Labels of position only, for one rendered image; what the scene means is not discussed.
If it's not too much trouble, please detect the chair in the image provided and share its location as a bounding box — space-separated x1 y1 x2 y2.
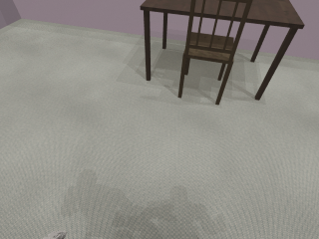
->
178 0 253 105

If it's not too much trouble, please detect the table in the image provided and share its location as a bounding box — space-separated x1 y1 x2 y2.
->
140 0 305 101

